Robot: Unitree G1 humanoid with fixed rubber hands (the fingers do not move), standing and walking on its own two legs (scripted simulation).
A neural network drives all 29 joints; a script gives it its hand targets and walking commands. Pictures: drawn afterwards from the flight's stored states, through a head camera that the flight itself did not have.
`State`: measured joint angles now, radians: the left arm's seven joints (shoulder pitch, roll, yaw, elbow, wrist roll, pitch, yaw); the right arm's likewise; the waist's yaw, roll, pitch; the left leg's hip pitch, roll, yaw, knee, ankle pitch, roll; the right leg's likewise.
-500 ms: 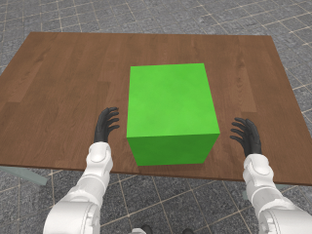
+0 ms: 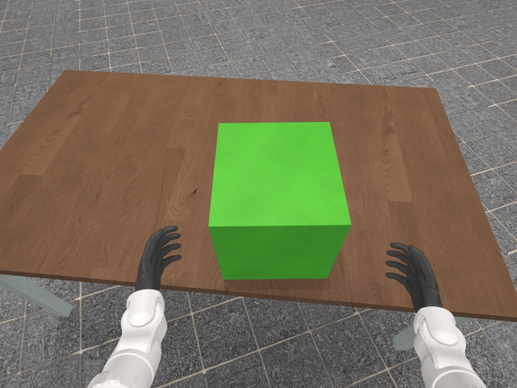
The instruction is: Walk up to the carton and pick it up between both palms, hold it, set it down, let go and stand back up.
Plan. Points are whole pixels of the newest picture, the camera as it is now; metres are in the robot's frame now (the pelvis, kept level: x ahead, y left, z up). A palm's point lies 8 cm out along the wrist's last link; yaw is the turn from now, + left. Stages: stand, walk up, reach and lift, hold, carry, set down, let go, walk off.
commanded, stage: set down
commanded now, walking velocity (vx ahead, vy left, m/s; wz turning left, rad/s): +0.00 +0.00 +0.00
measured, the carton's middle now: (274, 203) +0.48 -0.01 -0.08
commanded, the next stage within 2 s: none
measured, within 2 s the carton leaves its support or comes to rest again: neither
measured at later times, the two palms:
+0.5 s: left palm (133, 309) +0.25 +0.22 -0.04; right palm (433, 327) +0.22 -0.24 -0.04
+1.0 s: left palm (142, 325) +0.22 +0.21 -0.06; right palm (437, 342) +0.20 -0.25 -0.06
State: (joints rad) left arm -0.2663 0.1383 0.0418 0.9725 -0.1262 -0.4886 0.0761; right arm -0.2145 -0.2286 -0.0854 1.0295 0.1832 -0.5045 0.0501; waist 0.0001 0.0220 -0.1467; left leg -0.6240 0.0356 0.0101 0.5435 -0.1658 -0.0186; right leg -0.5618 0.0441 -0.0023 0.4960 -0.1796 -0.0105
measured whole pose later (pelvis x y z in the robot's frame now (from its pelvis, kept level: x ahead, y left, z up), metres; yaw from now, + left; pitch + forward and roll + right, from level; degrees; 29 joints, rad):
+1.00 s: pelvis +0.02 -0.02 +0.01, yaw +1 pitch +3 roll +0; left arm 0.02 0.22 -0.04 0.83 -0.19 -0.34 0.03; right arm 0.08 -0.16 -0.06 0.89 0.19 -0.45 0.03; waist 0.00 -0.02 -0.03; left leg -0.34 0.03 0.01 0.49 -0.20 -0.02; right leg -0.30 0.04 0.00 0.50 -0.25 -0.03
